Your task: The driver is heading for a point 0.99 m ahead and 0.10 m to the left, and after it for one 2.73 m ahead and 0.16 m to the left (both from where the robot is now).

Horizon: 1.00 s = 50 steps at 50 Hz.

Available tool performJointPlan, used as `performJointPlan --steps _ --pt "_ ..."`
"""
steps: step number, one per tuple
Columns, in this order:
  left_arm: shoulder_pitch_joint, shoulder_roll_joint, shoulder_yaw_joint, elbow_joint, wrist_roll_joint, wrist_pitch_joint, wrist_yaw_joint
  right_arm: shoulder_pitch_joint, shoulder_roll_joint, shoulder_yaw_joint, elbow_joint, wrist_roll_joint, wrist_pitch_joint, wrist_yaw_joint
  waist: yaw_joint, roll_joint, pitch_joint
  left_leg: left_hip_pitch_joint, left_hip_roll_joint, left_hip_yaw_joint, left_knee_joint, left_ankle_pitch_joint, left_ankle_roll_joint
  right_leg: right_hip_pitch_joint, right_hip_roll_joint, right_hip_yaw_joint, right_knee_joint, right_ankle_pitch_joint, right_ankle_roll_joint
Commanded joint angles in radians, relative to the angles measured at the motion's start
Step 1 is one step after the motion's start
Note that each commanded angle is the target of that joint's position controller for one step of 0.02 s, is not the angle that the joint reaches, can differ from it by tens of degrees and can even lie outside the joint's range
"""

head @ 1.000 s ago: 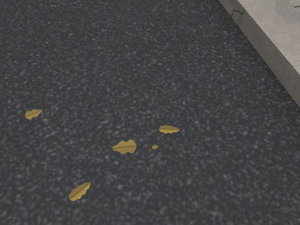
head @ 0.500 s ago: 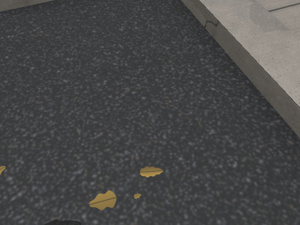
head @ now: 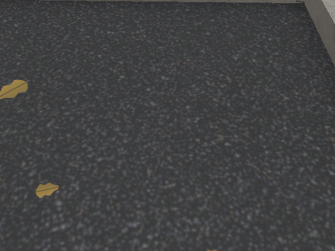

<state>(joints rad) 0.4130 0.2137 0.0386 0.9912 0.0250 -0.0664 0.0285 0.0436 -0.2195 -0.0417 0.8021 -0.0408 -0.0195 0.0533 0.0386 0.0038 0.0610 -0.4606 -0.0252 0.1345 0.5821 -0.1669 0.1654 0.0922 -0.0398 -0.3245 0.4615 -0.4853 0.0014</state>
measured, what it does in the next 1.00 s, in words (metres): walks ahead, turning left: right foot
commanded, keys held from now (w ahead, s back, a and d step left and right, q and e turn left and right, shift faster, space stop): w+q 0.42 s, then w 0.58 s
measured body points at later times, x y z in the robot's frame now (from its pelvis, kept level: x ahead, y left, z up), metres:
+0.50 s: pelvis +0.28 +0.01 +0.01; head +0.31 +0.02 +0.46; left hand +0.43 +0.28 -0.08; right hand +0.32 -0.28 -0.11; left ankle +0.11 +0.05 -0.72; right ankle +0.45 -0.07 -0.70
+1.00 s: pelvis +0.53 +0.08 +0.02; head +0.55 +0.09 +0.47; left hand +0.38 +0.29 -0.12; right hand +0.80 -0.05 -0.08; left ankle +0.61 +0.22 -0.70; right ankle +0.45 -0.06 -0.72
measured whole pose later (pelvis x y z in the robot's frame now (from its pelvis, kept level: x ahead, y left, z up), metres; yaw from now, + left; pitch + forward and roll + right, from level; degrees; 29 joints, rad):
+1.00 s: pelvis +0.53 +0.08 +0.02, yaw +22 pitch +1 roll -2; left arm 0.45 0.22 0.03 0.97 0.01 -0.08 -0.01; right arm 0.03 -0.23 0.00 0.77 -0.03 -0.04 0.04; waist 0.08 0.03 0.03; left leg -0.52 0.04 0.05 0.58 -0.11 0.05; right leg 0.06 0.05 -0.06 0.23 -0.31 -0.03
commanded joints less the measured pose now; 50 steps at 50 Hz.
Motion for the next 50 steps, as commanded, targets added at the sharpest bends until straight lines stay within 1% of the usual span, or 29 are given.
performJointPlan --steps 1,2,3,4,5,6,7,8,11,14,17,21,23,24,25,26,27,28,29,30,31,33,34,37,40,42,44,48,50 --pt "0.002 0.117 0.024 -0.115 -0.019 -0.001 -0.009 0.404 -0.266 -0.095 0.054 -0.017 -0.009 -0.036 -0.182 0.130 -0.285 0.663 0.223 -0.429 -0.117 -0.166 0.187 -0.478 -0.112 0.045 0.788 0.498 -0.031" --pt "-0.055 0.129 0.030 -0.177 -0.016 -0.013 -0.023 0.369 -0.319 -0.104 0.034 0.014 0.001 -0.035 -0.144 0.181 -0.336 0.770 0.382 -0.897 -0.278 -0.067 0.293 -0.753 0.079 0.238 1.010 -0.065 0.003" --pt "-0.170 0.148 0.032 -0.200 -0.007 -0.023 -0.028 0.347 -0.292 -0.098 0.043 0.029 0.009 -0.042 -0.154 0.046 -0.214 0.698 0.349 -0.744 -0.301 -0.026 0.254 -0.854 0.003 0.355 0.995 0.034 -0.009" --pt "-0.172 0.135 0.025 -0.205 -0.017 -0.036 -0.030 0.297 -0.240 -0.085 0.047 0.035 0.006 -0.048 -0.114 0.009 -0.109 0.559 0.323 -0.624 -0.317 0.048 0.213 -0.836 -0.038 0.350 0.906 0.126 -0.014" --pt "-0.149 0.131 0.027 -0.188 -0.012 -0.036 -0.028 0.247 -0.195 -0.073 0.041 0.033 0.001 -0.052 -0.064 -0.038 -0.051 0.448 0.265 -0.534 -0.333 0.143 0.163 -0.776 -0.068 0.350 0.808 0.159 -0.012" --pt "-0.133 0.129 0.027 -0.185 0.008 -0.020 -0.027 0.213 -0.168 -0.064 0.036 0.041 -0.006 -0.056 -0.030 -0.033 -0.034 0.370 0.215 -0.464 -0.344 0.221 0.137 -0.713 -0.081 0.353 0.751 0.167 0.001" --pt "-0.108 0.121 0.025 -0.179 0.021 0.000 -0.030 0.199 -0.154 -0.057 0.030 0.043 -0.016 -0.056 -0.011 -0.014 -0.052 0.332 0.186 -0.421 -0.351 0.267 0.128 -0.660 -0.087 0.354 0.715 0.175 0.015" --pt "-0.108 0.115 0.025 -0.183 0.026 0.016 -0.034 0.212 -0.157 -0.056 0.031 0.045 -0.027 -0.053 -0.006 -0.008 -0.062 0.316 0.169 -0.405 -0.352 0.318 0.131 -0.646 -0.082 0.345 0.693 0.176 0.027" --pt "-0.187 0.102 0.022 -0.220 0.023 0.037 -0.041 0.267 -0.195 -0.065 0.039 0.043 -0.040 -0.049 -0.020 0.015 -0.045 0.286 0.135 -0.382 -0.376 0.309 0.119 -0.687 -0.079 0.323 0.578 0.259 0.055" --pt "-0.320 0.110 0.020 -0.267 0.019 0.038 -0.043 0.332 -0.194 -0.065 0.045 0.040 -0.037 -0.048 -0.070 0.043 -0.016 0.328 0.124 -0.408 -0.383 0.266 0.094 -0.761 -0.070 0.324 0.432 0.367 0.066" --pt "-0.416 0.109 0.013 -0.302 0.013 0.032 -0.049 0.385 -0.200 -0.066 0.047 0.038 -0.034 -0.051 -0.110 0.057 -0.017 0.399 0.124 -0.430 -0.357 0.284 0.079 -0.781 -0.044 0.331 0.308 0.441 0.061" --pt "-0.503 0.120 0.005 -0.348 0.003 0.017 -0.054 0.423 -0.214 -0.068 0.044 0.026 -0.032 -0.061 -0.135 0.069 -0.015 0.468 0.147 -0.473 -0.290 0.384 0.066 -0.745 -0.001 0.335 0.180 0.441 0.039" --pt "-0.447 0.137 0.007 -0.340 0.002 0.008 -0.053 0.392 -0.223 -0.069 0.035 0.024 -0.035 -0.070 -0.099 0.082 -0.022 0.460 0.163 -0.480 -0.261 0.421 0.033 -0.628 0.011 0.339 0.103 0.417 0.009" --pt "-0.382 0.151 0.013 -0.321 0.001 0.003 -0.049 0.367 -0.228 -0.068 0.030 0.023 -0.039 -0.070 -0.068 0.087 -0.036 0.432 0.164 -0.475 -0.225 0.490 0.012 -0.518 0.030 0.330 0.076 0.385 -0.011" --pt "-0.281 0.171 0.024 -0.288 0.003 -0.004 -0.041 0.355 -0.233 -0.068 0.031 0.023 -0.044 -0.067 -0.024 0.074 -0.078 0.420 0.144 -0.459 -0.126 0.600 -0.006 -0.384 0.059 0.312 0.051 0.352 -0.032" --pt "-0.146 0.193 0.035 -0.251 0.010 -0.016 -0.030 0.354 -0.220 -0.063 0.037 0.026 -0.050 -0.061 0.044 0.023 -0.151 0.380 0.084 -0.403 0.062 0.595 -0.027 -0.207 0.040 0.321 -0.006 0.366 -0.060" --pt "0.012 0.259 0.048 -0.242 0.030 -0.023 -0.015 0.376 -0.149 -0.041 0.013 0.031 -0.058 -0.055 0.093 -0.079 -0.293 0.256 0.025 -0.341 0.345 0.323 -0.048 0.008 -0.179 0.561 -0.031 0.170 -0.111" --pt "0.015 0.356 0.073 -0.221 0.036 -0.012 -0.018 0.528 -0.087 -0.033 0.006 0.059 -0.055 -0.051 0.003 -0.352 -0.356 -0.035 -0.146 -0.251 0.596 -0.348 -0.084 0.171 -0.387 1.059 -0.181 0.110 -0.238" --pt "-0.064 0.258 0.058 -0.233 0.010 0.000 -0.028 0.491 -0.161 -0.037 0.038 0.023 -0.044 -0.060 -0.018 -0.161 -0.235 -0.129 -0.065 -0.291 0.677 -0.313 -0.071 0.063 -0.360 1.086 -0.211 -0.017 -0.231" --pt "-0.143 0.182 0.041 -0.248 0.000 0.000 -0.033 0.404 -0.167 -0.039 0.029 0.018 -0.042 -0.052 -0.024 -0.055 -0.117 -0.126 -0.028 -0.285 0.660 -0.217 -0.074 -0.068 -0.315 0.916 -0.218 0.014 -0.216" --pt "-0.174 0.146 0.031 -0.242 0.005 -0.004 -0.036 0.348 -0.153 -0.034 0.017 0.018 -0.043 -0.046 -0.028 -0.020 -0.069 -0.111 0.000 -0.274 0.617 -0.167 -0.079 -0.145 -0.264 0.787 -0.232 0.147 -0.197" --pt "-0.159 0.129 0.022 -0.209 0.001 -0.016 -0.033 0.328 -0.138 -0.029 0.009 0.003 -0.029 -0.032 -0.049 -0.092 -0.053 -0.068 0.031 -0.255 0.551 -0.145 -0.094 -0.210 -0.192 0.626 -0.253 0.341 -0.170" --pt "-0.134 0.131 0.022 -0.192 -0.004 -0.025 -0.036 0.331 -0.131 -0.026 0.012 0.001 -0.022 -0.028 -0.052 -0.106 -0.061 -0.054 0.027 -0.245 0.538 -0.141 -0.101 -0.213 -0.183 0.592 -0.256 0.427 -0.173" --pt "-0.084 0.147 0.026 -0.156 -0.016 -0.043 -0.041 0.270 -0.116 -0.019 -0.005 -0.003 -0.013 -0.020 -0.055 -0.097 -0.051 -0.122 0.047 -0.214 0.484 -0.099 -0.120 -0.194 -0.180 0.523 -0.293 0.512 -0.198" --pt "-0.046 0.139 0.024 -0.129 -0.017 -0.038 -0.041 0.130 -0.101 -0.003 -0.048 -0.003 -0.014 -0.012 -0.032 -0.088 -0.012 -0.190 0.092 -0.156 0.343 0.000 -0.148 -0.185 -0.157 0.462 -0.339 0.518 -0.202" --pt "-0.023 0.141 0.024 -0.111 -0.018 -0.035 -0.043 0.049 -0.078 0.011 -0.070 0.002 -0.019 -0.007 -0.014 -0.089 -0.003 -0.156 0.097 -0.118 0.214 0.067 -0.157 -0.192 -0.131 0.413 -0.340 0.562 -0.189" --pt "0.009 0.156 0.027 -0.093 -0.018 -0.034 -0.043 -0.012 -0.069 0.021 -0.086 0.008 -0.023 -0.006 0.004 -0.091 0.001 -0.108 0.086 -0.090 0.109 0.106 -0.154 -0.185 -0.131 0.386 -0.330 0.608 -0.181" --pt "0.048 0.175 0.030 -0.062 -0.012 -0.025 -0.038 -0.062 -0.094 0.018 -0.102 0.012 -0.027 -0.016 0.008 -0.093 0.009 -0.052 0.065 -0.075 0.008 0.071 -0.118 -0.109 -0.181 0.394 -0.277 0.695 -0.170" --pt "0.035 0.186 0.033 -0.054 -0.010 -0.018 -0.033 -0.013 -0.108 0.010 -0.088 0.007 -0.033 -0.024 -0.024 -0.091 -0.010 0.036 0.036 -0.065 -0.041 0.007 -0.087 -0.076 -0.192 0.384 -0.189 0.843 -0.156"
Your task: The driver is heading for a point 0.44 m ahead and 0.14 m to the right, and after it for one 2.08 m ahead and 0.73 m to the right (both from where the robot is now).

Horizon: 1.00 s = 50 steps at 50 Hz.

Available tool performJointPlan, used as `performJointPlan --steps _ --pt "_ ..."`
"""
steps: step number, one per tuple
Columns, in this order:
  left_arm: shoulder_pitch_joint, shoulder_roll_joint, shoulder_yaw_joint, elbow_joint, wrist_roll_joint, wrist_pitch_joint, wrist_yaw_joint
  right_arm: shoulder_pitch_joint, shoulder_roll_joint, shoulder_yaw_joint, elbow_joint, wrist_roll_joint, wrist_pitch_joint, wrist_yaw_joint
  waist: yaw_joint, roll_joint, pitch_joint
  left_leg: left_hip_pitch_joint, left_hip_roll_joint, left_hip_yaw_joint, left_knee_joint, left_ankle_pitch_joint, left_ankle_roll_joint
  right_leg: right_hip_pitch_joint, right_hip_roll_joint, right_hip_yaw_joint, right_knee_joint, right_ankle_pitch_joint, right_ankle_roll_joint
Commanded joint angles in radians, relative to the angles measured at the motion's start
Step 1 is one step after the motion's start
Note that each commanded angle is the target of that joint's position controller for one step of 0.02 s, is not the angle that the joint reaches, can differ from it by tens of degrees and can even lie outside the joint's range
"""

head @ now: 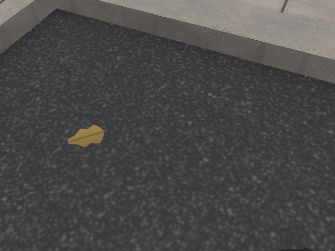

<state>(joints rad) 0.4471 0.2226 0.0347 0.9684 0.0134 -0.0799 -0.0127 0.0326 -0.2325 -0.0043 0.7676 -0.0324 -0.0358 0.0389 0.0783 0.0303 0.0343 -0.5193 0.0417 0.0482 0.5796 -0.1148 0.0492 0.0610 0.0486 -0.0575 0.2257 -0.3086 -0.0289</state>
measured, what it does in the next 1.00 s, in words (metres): walks ahead, turning right: left foot, then right foot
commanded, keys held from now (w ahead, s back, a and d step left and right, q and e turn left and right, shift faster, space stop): w+e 0.50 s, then e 0.50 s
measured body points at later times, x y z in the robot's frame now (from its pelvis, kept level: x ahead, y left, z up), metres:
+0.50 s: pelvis +0.25 +0.02 +0.00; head +0.28 +0.01 +0.45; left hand +0.46 +0.21 -0.12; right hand +0.17 -0.22 -0.14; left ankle +0.14 +0.10 -0.74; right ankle +0.38 -0.12 -0.70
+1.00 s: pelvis +0.41 -0.04 +0.00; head +0.44 -0.07 +0.45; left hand +0.61 +0.19 -0.11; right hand +0.41 -0.33 -0.12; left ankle +0.56 +0.07 -0.68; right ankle +0.40 -0.09 -0.74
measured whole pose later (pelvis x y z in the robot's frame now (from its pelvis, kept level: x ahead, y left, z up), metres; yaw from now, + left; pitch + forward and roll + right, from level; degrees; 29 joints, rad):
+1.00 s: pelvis +0.41 -0.04 +0.00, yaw -31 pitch +1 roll +0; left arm 0.28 0.28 0.08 0.83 0.01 0.02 0.01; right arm 0.13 -0.26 -0.04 0.77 -0.02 0.03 -0.03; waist 0.05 0.03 0.06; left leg -0.57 0.05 -0.07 0.90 -0.29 -0.06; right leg -0.24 0.16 0.11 0.41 -0.17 -0.12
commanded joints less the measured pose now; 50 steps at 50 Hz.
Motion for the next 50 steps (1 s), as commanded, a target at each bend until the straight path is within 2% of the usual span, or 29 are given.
performJointPlan --steps 1,2,3,4,5,6,7,9,13,16,19,23,25,26,27,28,29,30,31,32,33,34,35,36,37,40,45,48,50 --pt "-0.002 0.175 0.035 -0.025 -0.003 0.001 0.010 0.093 -0.103 -0.036 -0.021 -0.008 -0.025 -0.017 -0.109 -0.095 -0.027 0.231 -0.058 0.028 -0.102 -0.037 0.047 -0.060 -0.257 0.102 0.173 0.764 -0.111" --pt "-0.001 0.157 0.028 -0.026 -0.006 0.003 0.010 0.252 -0.139 -0.052 0.032 -0.021 -0.038 -0.027 -0.170 -0.050 -0.119 0.453 -0.038 -0.004 -0.134 -0.030 0.075 -0.147 -0.208 0.072 0.362 0.718 -0.092" --pt "-0.013 0.110 0.012 -0.070 -0.008 0.000 0.008 0.434 -0.225 -0.075 0.055 -0.042 -0.046 -0.042 -0.234 0.078 -0.257 0.697 0.219 -0.276 -0.162 -0.136 0.125 -0.340 -0.145 0.030 0.666 0.365 -0.072" --pt "0.101 0.034 0.001 -0.079 -0.031 0.006 0.011 0.434 -0.301 -0.095 0.061 -0.027 -0.033 -0.044 -0.172 0.274 -0.329 0.835 0.429 -0.671 -0.298 -0.219 0.226 -0.634 0.011 0.013 0.941 -0.242 -0.050" --pt "0.016 0.153 0.031 -0.059 -0.003 0.020 0.020 0.360 -0.217 -0.081 0.049 0.004 -0.025 -0.041 -0.168 0.074 -0.199 0.706 0.373 -0.612 -0.322 -0.304 0.196 -0.697 -0.054 0.110 0.994 -0.180 -0.063" --pt "-0.039 0.138 0.034 -0.073 -0.007 0.017 0.010 0.267 -0.155 -0.062 0.037 0.007 -0.029 -0.038 -0.132 0.051 -0.081 0.574 0.324 -0.461 -0.355 -0.260 0.166 -0.692 -0.091 0.123 0.965 -0.082 -0.067" --pt "-0.052 0.111 0.029 -0.068 -0.010 0.020 0.005 0.227 -0.112 -0.052 0.039 0.006 -0.038 -0.034 -0.108 0.039 -0.033 0.485 0.277 -0.352 -0.393 -0.159 0.135 -0.654 -0.118 0.118 0.925 -0.024 -0.061" --pt "-0.033 0.087 0.029 -0.049 0.012 0.045 -0.008 0.215 -0.082 -0.043 0.055 0.010 -0.054 -0.042 -0.070 0.065 -0.004 0.399 0.217 -0.203 -0.430 -0.039 0.090 -0.592 -0.139 0.109 0.887 0.024 -0.040" --pt "-0.119 0.064 0.034 -0.078 0.013 0.070 -0.027 0.273 -0.101 -0.052 0.089 0.022 -0.080 -0.048 -0.058 0.038 0.011 0.419 0.202 -0.064 -0.456 0.131 0.085 -0.679 -0.147 0.091 0.877 0.133 -0.019" --pt "-0.219 0.057 0.031 -0.115 0.013 0.074 -0.035 0.319 -0.091 -0.051 0.115 0.018 -0.078 -0.051 -0.072 0.033 0.038 0.447 0.191 0.012 -0.463 0.186 0.084 -0.760 -0.151 0.075 0.800 0.229 -0.007" --pt "-0.322 0.041 0.019 -0.153 0.013 0.069 -0.043 0.342 -0.091 -0.049 0.133 0.017 -0.076 -0.055 -0.089 0.030 0.062 0.460 0.173 0.089 -0.452 0.266 0.071 -0.743 -0.135 0.027 0.629 0.311 -0.007" --pt "-0.439 0.035 0.005 -0.205 0.019 0.066 -0.052 0.411 -0.111 -0.053 0.171 0.014 -0.067 -0.066 -0.121 0.029 0.080 0.559 0.203 0.151 -0.413 0.408 0.062 -0.710 -0.108 -0.056 0.464 0.302 -0.046" --pt "-0.440 0.045 0.008 -0.215 0.021 0.066 -0.051 0.416 -0.125 -0.056 0.181 0.012 -0.057 -0.072 -0.108 0.038 0.066 0.617 0.216 0.183 -0.342 0.605 0.053 -0.662 -0.073 -0.087 0.421 0.232 -0.081" --pt "-0.410 0.051 0.011 -0.209 0.025 0.065 -0.047 0.403 -0.137 -0.059 0.181 0.011 -0.051 -0.077 -0.089 0.050 0.051 0.635 0.216 0.201 -0.266 0.790 0.048 -0.616 -0.039 -0.110 0.412 0.185 -0.100" --pt "-0.347 0.058 0.015 -0.192 0.029 0.063 -0.041 0.391 -0.153 -0.064 0.179 0.011 -0.044 -0.082 -0.063 0.066 0.017 0.645 0.214 0.211 -0.159 0.950 0.044 -0.551 0.001 -0.129 0.407 0.137 -0.120" --pt "-0.251 0.074 0.025 -0.165 0.032 0.054 -0.034 0.378 -0.167 -0.069 0.175 0.012 -0.035 -0.084 -0.026 0.069 -0.037 0.633 0.211 0.212 -0.003 0.995 0.042 -0.452 0.034 -0.125 0.376 0.122 -0.143" --pt "-0.125 0.099 0.040 -0.127 0.041 0.040 -0.024 0.362 -0.172 -0.071 0.166 0.021 -0.028 -0.082 0.029 0.050 -0.111 0.561 0.198 0.213 0.212 0.872 0.026 -0.281 0.052 -0.097 0.283 0.199 -0.170" --pt "-0.019 0.179 0.068 -0.104 0.050 0.031 -0.009 0.350 -0.155 -0.068 0.141 0.031 -0.033 -0.076 0.080 -0.029 -0.196 0.350 0.146 0.216 0.515 0.454 -0.013 -0.044 -0.080 0.067 0.243 0.388 -0.223" --pt "-0.090 0.310 0.103 -0.140 0.031 0.046 0.000 0.433 -0.056 -0.051 0.077 0.049 -0.035 -0.063 -0.025 -0.286 -0.322 -0.075 -0.071 0.151 0.941 -0.504 -0.079 0.295 -0.428 0.569 0.284 0.931 -0.428" --pt "-0.038 0.305 0.107 -0.153 -0.012 0.063 0.006 0.348 -0.135 -0.062 0.064 0.027 -0.037 -0.063 0.036 -0.057 -0.392 -0.116 -0.051 -0.055 0.972 -0.434 -0.078 0.251 -0.430 0.578 0.229 1.037 -0.460" --pt "-0.121 0.265 0.096 -0.155 -0.016 0.067 0.017 0.288 -0.104 -0.054 0.042 0.037 -0.041 -0.064 0.003 -0.048 -0.256 -0.148 0.001 -0.080 0.921 -0.348 -0.073 0.127 -0.408 0.460 0.192 0.976 -0.426" --pt "-0.179 0.193 0.077 -0.157 -0.022 0.070 0.020 0.280 -0.104 -0.053 0.048 0.032 -0.042 -0.067 -0.038 -0.003 -0.120 -0.121 0.033 -0.073 0.805 -0.304 -0.074 -0.040 -0.346 0.383 0.143 0.909 -0.360" --pt "-0.214 0.157 0.066 -0.160 -0.026 0.070 0.024 0.262 -0.111 -0.058 0.041 0.015 -0.028 -0.067 -0.069 -0.002 -0.062 -0.087 0.051 -0.081 0.723 -0.290 -0.080 -0.138 -0.285 0.328 0.114 0.853 -0.312" --pt "-0.236 0.138 0.058 -0.167 -0.025 0.069 0.026 0.288 -0.108 -0.059 0.045 -0.003 -0.006 -0.066 -0.095 -0.008 -0.051 -0.024 0.049 -0.077 0.676 -0.277 -0.090 -0.217 -0.249 0.288 0.096 0.844 -0.292" --pt "-0.235 0.141 0.057 -0.169 -0.018 0.064 0.021 0.304 -0.097 -0.059 0.045 -0.008 0.015 -0.065 -0.108 -0.013 -0.064 0.013 0.041 -0.074 0.635 -0.270 -0.097 -0.252 -0.228 0.269 0.096 0.863 -0.280" --pt "-0.214 0.192 0.070 -0.172 -0.004 0.052 0.013 0.303 -0.076 -0.055 0.028 -0.001 0.039 -0.063 -0.117 -0.039 -0.113 0.022 0.024 -0.061 0.540 -0.220 -0.110 -0.267 -0.189 0.247 0.113 0.923 -0.259" --pt "-0.166 0.205 0.075 -0.185 -0.005 0.076 0.019 0.169 -0.106 -0.059 -0.028 0.005 0.058 -0.069 -0.069 -0.099 -0.115 -0.043 0.020 -0.083 0.411 -0.149 -0.119 -0.228 -0.169 0.324 0.110 0.669 -0.209" --pt "-0.140 0.214 0.080 -0.193 0.001 0.089 0.023 0.108 -0.115 -0.058 -0.053 0.011 0.062 -0.073 -0.044 -0.113 -0.095 -0.066 0.007 -0.106 0.342 -0.165 -0.117 -0.189 -0.181 0.398 0.114 0.542 -0.208" --pt "-0.130 0.217 0.083 -0.199 0.006 0.096 0.024 0.084 -0.120 -0.056 -0.066 0.016 0.060 -0.077 -0.034 -0.121 -0.083 -0.060 -0.009 -0.116 0.298 -0.199 -0.109 -0.167 -0.188 0.440 0.134 0.537 -0.214"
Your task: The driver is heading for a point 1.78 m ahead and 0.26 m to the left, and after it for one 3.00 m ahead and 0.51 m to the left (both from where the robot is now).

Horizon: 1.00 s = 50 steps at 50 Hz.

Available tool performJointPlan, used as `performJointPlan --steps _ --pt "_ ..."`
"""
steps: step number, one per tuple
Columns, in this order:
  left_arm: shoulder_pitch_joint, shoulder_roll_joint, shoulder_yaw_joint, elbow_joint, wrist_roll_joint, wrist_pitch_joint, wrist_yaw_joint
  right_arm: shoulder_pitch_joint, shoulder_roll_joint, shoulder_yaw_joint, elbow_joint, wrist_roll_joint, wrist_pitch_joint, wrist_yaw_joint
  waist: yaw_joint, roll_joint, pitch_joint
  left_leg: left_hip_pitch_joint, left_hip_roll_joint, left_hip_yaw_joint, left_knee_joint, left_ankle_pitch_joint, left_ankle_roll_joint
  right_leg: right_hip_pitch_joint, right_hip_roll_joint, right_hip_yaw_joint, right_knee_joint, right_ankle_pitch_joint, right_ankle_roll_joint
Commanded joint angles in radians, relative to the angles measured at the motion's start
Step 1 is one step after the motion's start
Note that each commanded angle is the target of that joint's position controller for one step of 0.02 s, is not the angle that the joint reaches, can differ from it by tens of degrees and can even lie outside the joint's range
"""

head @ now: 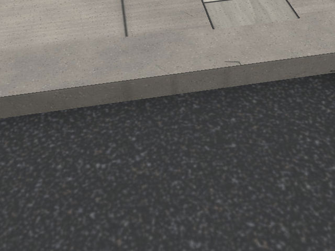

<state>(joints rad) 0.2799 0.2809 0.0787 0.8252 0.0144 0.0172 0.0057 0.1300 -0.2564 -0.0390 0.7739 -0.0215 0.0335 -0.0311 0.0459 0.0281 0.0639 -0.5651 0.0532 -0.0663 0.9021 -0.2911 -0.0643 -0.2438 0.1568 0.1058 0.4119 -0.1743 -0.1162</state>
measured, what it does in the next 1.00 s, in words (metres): steps on the spot: left foot, then right foot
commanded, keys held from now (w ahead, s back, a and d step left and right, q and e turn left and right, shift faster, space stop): e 0.02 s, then no key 0.98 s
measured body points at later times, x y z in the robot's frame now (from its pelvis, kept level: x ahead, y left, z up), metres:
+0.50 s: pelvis +0.03 +0.05 +0.00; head +0.05 +0.06 +0.45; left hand +0.15 +0.30 -0.14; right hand +0.10 -0.22 -0.12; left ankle +0.06 +0.14 -0.74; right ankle -0.02 -0.07 -0.73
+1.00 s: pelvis +0.02 +0.03 +0.01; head +0.02 +0.02 +0.46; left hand +0.08 +0.27 -0.15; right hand +0.01 -0.23 -0.15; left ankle +0.06 +0.14 -0.74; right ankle -0.02 -0.07 -0.74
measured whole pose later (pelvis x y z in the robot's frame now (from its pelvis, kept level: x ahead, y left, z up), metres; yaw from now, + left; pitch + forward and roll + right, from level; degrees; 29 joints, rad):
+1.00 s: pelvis +0.02 +0.03 +0.01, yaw -6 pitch -2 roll +0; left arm 0.23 0.22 -0.01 1.10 0.01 0.00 0.04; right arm 0.25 -0.23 0.00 1.08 -0.01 0.01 -0.02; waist -0.02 0.01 0.03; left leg -0.18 -0.01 -0.02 0.37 -0.16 0.00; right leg -0.09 0.05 0.06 0.36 -0.24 -0.03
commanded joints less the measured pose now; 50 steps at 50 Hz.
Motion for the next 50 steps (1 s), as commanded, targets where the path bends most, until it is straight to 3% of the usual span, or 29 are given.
performJointPlan --steps 1,5,7,8,9,10,11,12,13,15,20,23,25,26,27,28,29,32,41,50 --pt "0.039 0.161 0.040 -0.059 0.007 0.002 0.006 -0.020 -0.098 -0.020 -0.079 0.009 -0.012 -0.009 0.001 -0.123 -0.110 -0.002 -0.031 -0.004 -0.047 -0.043 0.009 0.145 -0.299 0.295 -0.038 0.425 -0.130" --pt "0.017 0.151 0.034 -0.068 0.010 0.010 0.006 0.021 -0.099 -0.014 -0.077 0.022 -0.024 -0.015 -0.008 -0.139 -0.118 0.134 -0.061 0.013 -0.188 -0.101 0.047 0.152 -0.306 0.319 0.027 0.586 -0.114" --pt "-0.025 0.148 0.029 -0.073 -0.001 0.016 0.010 0.081 -0.091 -0.011 -0.064 0.022 -0.031 -0.016 -0.049 -0.134 -0.110 0.278 -0.074 0.028 -0.401 -0.011 0.069 0.107 -0.269 0.324 0.061 0.513 -0.062" --pt "-0.048 0.136 0.022 -0.080 -0.013 0.017 0.014 0.118 -0.094 -0.011 -0.056 0.011 -0.041 -0.018 -0.073 -0.110 -0.105 0.393 -0.043 0.002 -0.561 0.126 0.084 0.041 -0.231 0.316 0.093 0.378 -0.013" --pt "-0.010 0.075 0.003 -0.091 -0.014 0.012 0.016 0.107 -0.153 -0.018 -0.065 -0.007 -0.048 -0.027 -0.040 0.057 -0.124 0.485 0.146 -0.179 -0.641 0.246 0.129 -0.038 -0.149 0.215 0.225 0.103 0.044" --pt "0.057 0.061 0.001 -0.094 -0.016 0.015 0.022 0.054 -0.234 -0.029 -0.087 -0.002 -0.039 -0.019 0.001 0.219 -0.115 0.513 0.345 -0.402 -0.614 0.643 0.270 -0.181 0.032 0.050 0.341 -0.394 0.082" --pt "0.047 0.128 0.015 -0.068 0.009 0.023 0.026 0.105 -0.185 -0.022 -0.070 0.007 -0.036 -0.012 -0.038 0.143 -0.145 0.465 0.370 -0.407 -0.585 0.712 0.361 -0.150 -0.013 0.031 0.525 -0.479 0.094" --pt "0.027 0.136 0.021 -0.056 0.004 0.027 0.022 0.087 -0.138 -0.006 -0.068 0.009 -0.039 -0.006 -0.026 0.069 -0.113 0.427 0.304 -0.320 -0.584 0.683 0.348 -0.141 -0.026 0.054 0.588 -0.420 0.102" --pt "0.018 0.125 0.020 -0.046 0.000 0.031 0.018 0.038 -0.115 0.001 -0.071 0.008 -0.039 -0.004 -0.006 0.054 -0.087 0.402 0.234 -0.229 -0.585 0.621 0.301 -0.131 -0.043 0.059 0.600 -0.360 0.117" --pt "0.013 0.107 0.011 -0.035 -0.001 0.040 0.003 0.010 -0.112 0.006 -0.067 0.004 -0.041 -0.008 -0.002 0.130 -0.085 0.419 0.152 -0.127 -0.580 0.642 0.249 -0.117 -0.045 0.042 0.569 -0.295 0.143" --pt "-0.051 0.058 -0.022 -0.009 -0.012 0.049 0.004 0.077 -0.129 0.004 -0.014 0.003 -0.039 0.002 -0.051 0.139 -0.115 0.488 0.132 -0.101 -0.546 0.614 0.249 -0.024 -0.084 -0.039 0.280 -0.298 0.164" --pt "-0.051 0.063 -0.028 0.020 -0.020 0.046 0.014 0.091 -0.148 -0.005 0.014 0.001 -0.029 0.008 -0.054 0.152 -0.113 0.484 0.130 -0.131 -0.528 0.571 0.242 0.049 -0.096 -0.079 0.086 -0.203 0.140" --pt "-0.025 0.063 -0.035 0.050 -0.010 0.030 0.022 0.082 -0.147 -0.006 0.029 0.007 -0.025 0.008 -0.029 0.108 -0.108 0.413 0.114 -0.130 -0.513 0.482 0.187 0.180 -0.129 -0.055 -0.129 0.026 0.115" --pt "-0.036 0.098 -0.032 0.052 0.005 0.018 0.028 0.092 -0.129 -0.002 0.028 0.010 -0.031 0.010 -0.042 0.057 -0.124 0.345 0.101 -0.129 -0.511 0.376 0.147 0.257 -0.199 0.027 -0.125 0.084 0.099" --pt "-0.074 0.154 -0.024 0.054 0.009 0.011 0.029 0.117 -0.110 0.001 0.025 0.017 -0.034 0.016 -0.090 -0.057 -0.105 0.316 0.027 -0.061 -0.517 0.241 0.121 0.225 -0.276 0.103 -0.073 0.190 0.064" --pt "-0.111 0.110 -0.036 0.065 -0.004 0.005 0.021 0.103 -0.087 0.009 0.051 0.017 -0.029 0.014 -0.080 -0.103 -0.082 0.404 -0.009 -0.025 -0.556 0.129 0.107 0.100 -0.292 0.108 -0.085 0.120 0.040" --pt "-0.126 0.077 -0.047 0.069 -0.003 -0.002 0.017 0.085 -0.098 0.006 0.067 0.012 -0.024 0.011 -0.072 -0.101 -0.043 0.433 -0.008 -0.028 -0.558 0.133 0.101 0.053 -0.272 0.103 -0.106 0.045 0.050" --pt "-0.085 0.082 -0.054 0.121 -0.005 -0.013 0.028 0.090 -0.113 -0.001 0.104 0.008 -0.023 0.015 -0.063 -0.111 -0.020 0.452 0.016 -0.039 -0.556 0.213 0.108 0.048 -0.237 0.076 -0.128 0.027 0.070" --pt "-0.060 0.069 -0.066 0.204 -0.008 -0.021 0.032 0.114 -0.083 0.012 0.220 0.010 -0.025 0.012 -0.060 -0.043 -0.002 0.437 0.018 -0.039 -0.584 0.178 0.090 0.047 -0.234 0.071 -0.148 -0.022 0.058" --pt "-0.023 0.042 -0.077 0.258 -0.008 -0.025 0.033 0.140 -0.065 0.023 0.293 0.011 -0.027 0.006 -0.059 -0.030 -0.008 0.431 0.024 -0.039 -0.578 0.181 0.089 0.050 -0.226 0.058 -0.141 0.000 0.054"
Next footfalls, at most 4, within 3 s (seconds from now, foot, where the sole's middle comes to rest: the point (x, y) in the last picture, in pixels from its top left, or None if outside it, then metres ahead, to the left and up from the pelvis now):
0.18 left None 0.09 0.14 -0.78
0.52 right None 0.02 -0.07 -0.78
1.88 right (201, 248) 0.46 -0.05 -0.78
2.42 left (173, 171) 0.78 0.07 -0.78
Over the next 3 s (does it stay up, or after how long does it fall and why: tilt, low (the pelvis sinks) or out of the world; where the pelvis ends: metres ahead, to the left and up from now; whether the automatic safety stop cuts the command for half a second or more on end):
stays up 0.78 -0.01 0.00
